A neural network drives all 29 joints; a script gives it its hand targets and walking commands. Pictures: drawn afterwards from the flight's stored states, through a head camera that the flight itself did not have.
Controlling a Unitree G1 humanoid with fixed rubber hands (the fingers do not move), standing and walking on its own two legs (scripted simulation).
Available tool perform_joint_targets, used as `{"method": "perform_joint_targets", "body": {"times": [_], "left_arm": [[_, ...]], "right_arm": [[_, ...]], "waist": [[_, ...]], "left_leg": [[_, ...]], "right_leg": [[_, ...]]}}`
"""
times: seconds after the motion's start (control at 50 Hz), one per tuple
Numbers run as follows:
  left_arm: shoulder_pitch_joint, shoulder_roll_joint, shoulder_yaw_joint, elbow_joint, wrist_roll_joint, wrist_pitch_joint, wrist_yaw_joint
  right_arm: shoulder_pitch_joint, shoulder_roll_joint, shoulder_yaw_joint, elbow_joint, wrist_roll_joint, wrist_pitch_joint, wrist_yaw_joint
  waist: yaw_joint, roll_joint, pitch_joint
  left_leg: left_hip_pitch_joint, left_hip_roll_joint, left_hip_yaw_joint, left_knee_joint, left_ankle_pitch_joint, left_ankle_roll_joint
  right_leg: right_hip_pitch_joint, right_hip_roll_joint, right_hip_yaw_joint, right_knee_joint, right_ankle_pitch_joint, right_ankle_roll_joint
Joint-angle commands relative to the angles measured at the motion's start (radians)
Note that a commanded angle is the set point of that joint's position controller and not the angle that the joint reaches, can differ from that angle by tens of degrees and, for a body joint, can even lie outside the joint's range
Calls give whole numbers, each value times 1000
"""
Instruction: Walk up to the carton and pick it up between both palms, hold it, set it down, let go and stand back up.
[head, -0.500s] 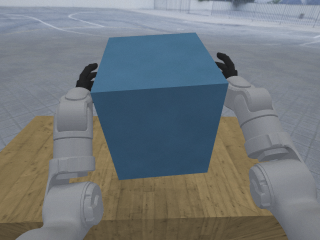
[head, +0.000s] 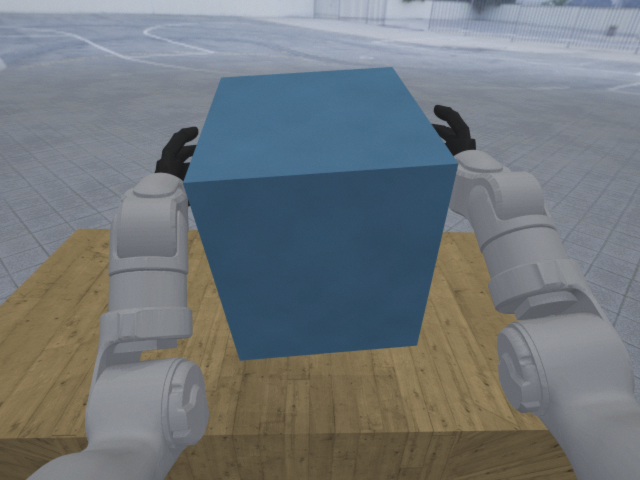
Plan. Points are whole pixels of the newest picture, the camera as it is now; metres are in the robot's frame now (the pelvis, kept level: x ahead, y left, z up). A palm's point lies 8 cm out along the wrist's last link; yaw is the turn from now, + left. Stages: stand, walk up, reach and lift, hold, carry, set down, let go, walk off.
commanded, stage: hold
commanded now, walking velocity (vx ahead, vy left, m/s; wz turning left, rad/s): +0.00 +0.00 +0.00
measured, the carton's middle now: (318, 210) +0.42 +0.00 +0.23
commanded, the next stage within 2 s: set down in 0.20 s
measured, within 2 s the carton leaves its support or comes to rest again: neither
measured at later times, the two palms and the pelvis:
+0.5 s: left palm (166, 155) +0.36 +0.17 +0.33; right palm (465, 141) +0.36 -0.16 +0.35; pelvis +0.01 +0.00 +0.00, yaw +1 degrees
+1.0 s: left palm (184, 224) +0.37 +0.17 +0.24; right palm (436, 197) +0.40 -0.16 +0.26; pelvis +0.02 -0.02 +0.00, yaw +3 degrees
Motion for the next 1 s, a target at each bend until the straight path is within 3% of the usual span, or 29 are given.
{"method": "perform_joint_targets", "body": {"times": [0.0,0.02,0.04,0.06,0.08,0.1,0.18,0.2,0.22,0.26,0.3,0.36,0.42,0.44,0.5,0.56,0.58,0.6,0.62,0.64,0.68,0.72,0.74,0.76,0.82,0.84,0.9,0.94,0.98], "left_arm": [[-791,-499,-345,-175,-267,-124,-162],[-801,-489,-338,-161,-259,-119,-166],[-762,-482,-325,-185,-235,-110,-169],[-770,-463,-296,-109,-207,-102,-180],[-740,-491,-311,-176,-215,-98,-184],[-705,-483,-281,-137,-199,-88,-186],[-716,-504,-345,-243,-235,-93,-178],[-778,-501,-369,-294,-295,-93,-179],[-756,-494,-347,-280,-282,-93,-177],[-759,-493,-373,-306,-285,-107,-160],[-820,-510,-381,-273,-289,-122,-163],[-806,-442,-256,-130,-201,-107,-180],[-813,-449,-207,-94,-131,-127,-195],[-825,-438,-210,-93,-130,-132,-194],[-755,-464,-179,-72,-68,-161,-183],[-608,-414,-95,61,8,-148,-199],[-606,-429,-115,34,-1,-142,-203],[-631,-415,-119,0,-6,-147,-213],[-626,-416,-127,-14,-12,-153,-215],[-654,-425,-145,-45,-23,-168,-216],[-674,-440,-173,-81,-46,-180,-204],[-664,-453,-219,-159,-72,-210,-194],[-656,-458,-233,-197,-78,-227,-181],[-613,-455,-255,-213,-82,-230,-167],[-606,-461,-312,-298,-102,-258,-147],[-601,-485,-346,-336,-120,-261,-136],[-556,-499,-398,-389,-150,-281,-106],[-591,-513,-423,-458,-158,-295,-81],[-521,-499,-401,-424,-148,-292,-67]], "right_arm": [[-692,574,193,-301,180,-64,164],[-657,568,183,-266,180,-53,160],[-624,564,200,-235,187,-46,163],[-611,533,153,-164,159,-34,161],[-627,574,194,-251,180,-46,159],[-645,551,212,-255,198,-43,160],[-660,520,221,-345,231,-58,158],[-645,602,207,-321,249,-66,163],[-642,607,212,-353,249,-68,161],[-671,608,221,-407,234,-87,153],[-696,586,187,-372,203,-103,158],[-690,523,118,-244,134,-104,173],[-747,491,81,-209,72,-166,201],[-759,505,86,-220,80,-179,200],[-709,494,79,-160,26,-247,209],[-589,468,72,11,-17,-244,224],[-609,438,71,-5,-13,-261,226],[-614,456,72,-15,-13,-272,220],[-626,452,76,-50,-17,-289,220],[-618,465,69,-44,-19,-309,220],[-605,454,68,-31,-23,-333,221],[-555,474,76,-73,-26,-371,208],[-576,497,90,-151,-20,-399,199],[-516,487,118,-96,-10,-398,197],[-513,486,141,-190,-15,-443,188],[-539,486,145,-243,-8,-461,183],[-559,494,196,-356,6,-497,179],[-551,508,224,-366,9,-502,187],[-502,500,232,-353,-9,-496,188]], "waist": [[-23,54,-315],[-45,54,-289],[-26,70,-300],[-40,85,-190],[-22,85,-270],[12,77,-259],[-15,94,-322],[-43,89,-364],[-23,47,-351],[-30,35,-361],[-36,43,-328],[-44,23,-143],[-13,81,-144],[-10,58,-178],[10,87,-202],[30,16,-86],[18,50,-75],[7,33,-92],[24,19,-106],[-6,7,-118],[-11,26,-94],[-41,35,-155],[-21,28,-224],[-31,60,-183],[-32,74,-251],[-42,88,-273],[-7,91,-319],[-25,102,-331],[-5,81,-328]], "left_leg": [[34,-76,33,-29,59,6],[49,-75,31,-29,70,7],[56,-71,31,-32,88,0],[17,-72,33,-54,-3,3],[37,-78,35,-38,65,6],[36,-72,37,-41,94,2],[75,-69,25,-9,205,-25],[150,-72,22,-14,239,5],[160,-73,28,-18,235,14],[172,-78,18,0,264,12],[151,-69,14,-9,184,8],[105,-64,3,-63,7,24],[47,-56,2,-100,-85,21],[54,-48,9,-88,-67,15],[85,-61,27,-80,9,-6],[119,-64,51,-87,36,13],[117,-63,51,-93,28,6],[139,-65,55,-86,55,10],[135,-61,60,-87,67,12],[145,-64,60,-80,79,15],[161,-63,66,-78,106,0],[225,-65,70,-43,225,-12],[261,-74,63,-16,314,-13],[268,-75,60,-13,349,-25],[325,-73,58,28,426,-27],[326,-74,52,29,443,-34],[342,-73,60,53,486,-30],[342,-76,55,56,461,-31],[339,-73,58,55,458,-31]], "right_leg": [[114,35,26,-35,115,15],[103,31,34,-37,133,16],[127,34,29,-28,145,12],[95,26,29,-44,60,7],[140,31,33,-34,129,6],[143,38,27,-25,127,4],[156,59,17,-15,218,0],[169,57,-8,0,166,27],[157,60,-7,-15,166,30],[144,63,-17,-12,203,25],[109,52,-14,-13,155,24],[69,27,-18,-26,33,16],[105,27,-28,-15,-21,14],[112,40,-37,2,2,17],[118,33,-57,-17,26,20],[94,30,-59,-62,-16,31],[95,29,-56,-63,-18,24],[97,28,-60,-62,1,31],[107,29,-61,-57,5,29],[101,26,-58,-63,12,28],[81,32,-80,-65,25,21],[114,35,-99,-45,139,25],[136,39,-85,-43,208,30],[129,39,-94,-39,230,35],[168,35,-91,-15,298,43],[169,39,-95,-12,300,39],[167,40,-101,6,347,43],[173,35,-98,10,341,48],[170,35,-98,11,355,51]]}}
